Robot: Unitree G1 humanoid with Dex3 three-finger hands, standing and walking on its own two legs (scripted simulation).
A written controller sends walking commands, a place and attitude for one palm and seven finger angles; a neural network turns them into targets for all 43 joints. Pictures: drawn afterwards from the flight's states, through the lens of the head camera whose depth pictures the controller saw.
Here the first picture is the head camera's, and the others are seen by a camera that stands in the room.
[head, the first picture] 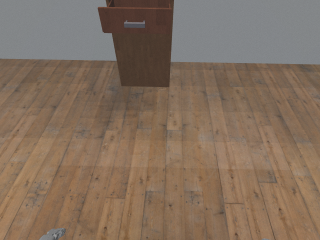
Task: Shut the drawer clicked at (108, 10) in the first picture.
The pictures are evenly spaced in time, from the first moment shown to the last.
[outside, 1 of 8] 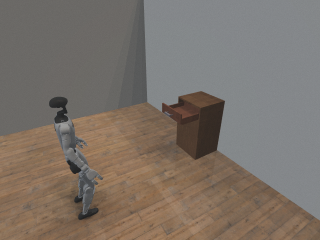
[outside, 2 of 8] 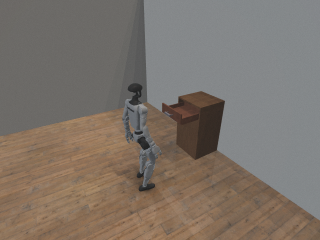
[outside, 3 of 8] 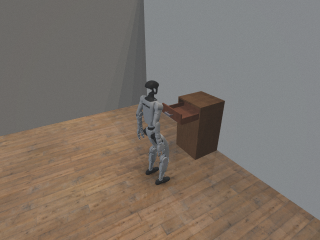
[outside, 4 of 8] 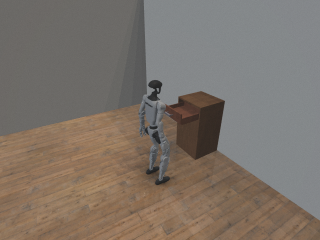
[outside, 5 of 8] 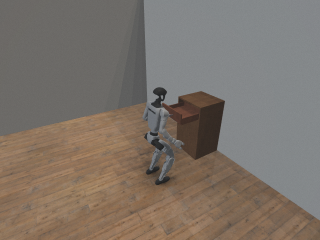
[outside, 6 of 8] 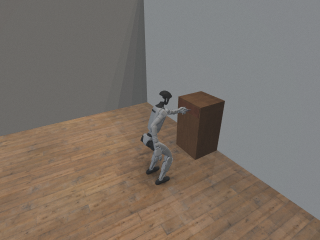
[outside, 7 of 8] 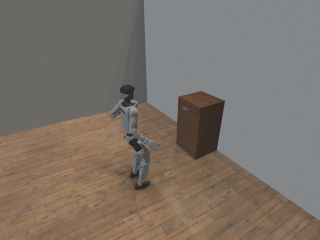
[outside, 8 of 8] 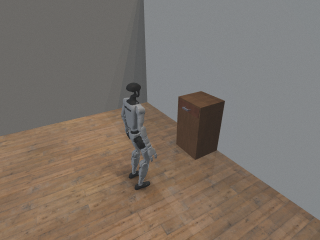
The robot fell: no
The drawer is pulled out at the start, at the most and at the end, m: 0.30 0.30 0.00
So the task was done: yes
